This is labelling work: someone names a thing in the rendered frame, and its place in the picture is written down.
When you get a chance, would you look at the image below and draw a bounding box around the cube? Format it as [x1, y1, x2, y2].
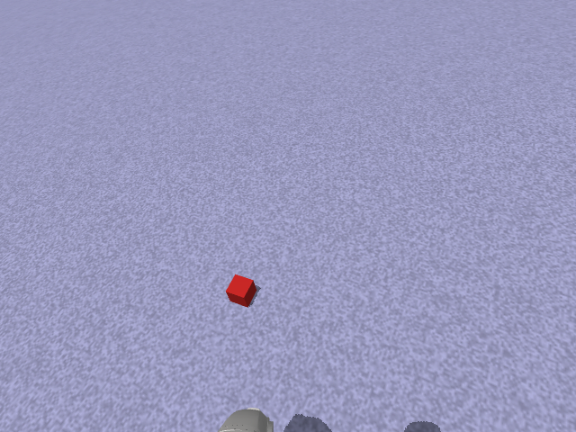
[226, 274, 257, 307]

